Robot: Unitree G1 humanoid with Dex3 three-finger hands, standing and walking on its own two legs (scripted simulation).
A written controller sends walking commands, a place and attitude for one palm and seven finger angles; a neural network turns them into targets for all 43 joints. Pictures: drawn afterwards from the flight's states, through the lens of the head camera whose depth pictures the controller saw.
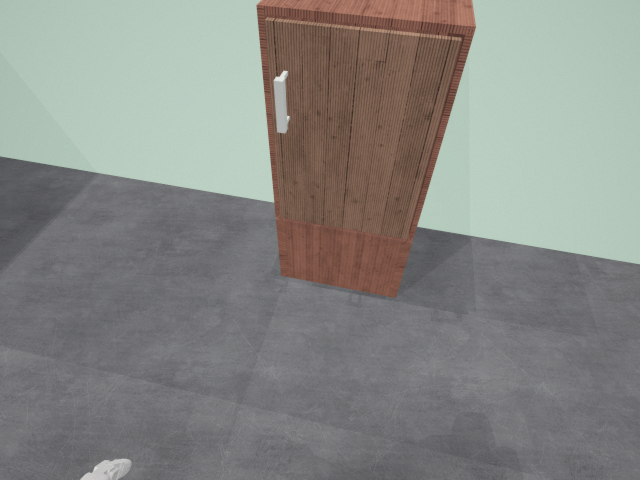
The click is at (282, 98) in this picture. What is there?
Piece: cupboard door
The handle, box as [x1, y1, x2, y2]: [274, 71, 289, 132]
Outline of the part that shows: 287,71 283,71 279,77 276,77 274,79 276,121 278,132 285,132 287,128 286,124 289,119 289,116 286,115 284,83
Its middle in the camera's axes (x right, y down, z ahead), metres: -0.09 -0.33 +0.93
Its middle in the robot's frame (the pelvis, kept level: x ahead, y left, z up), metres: +0.91 +0.14 +0.01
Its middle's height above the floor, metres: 0.78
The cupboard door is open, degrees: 0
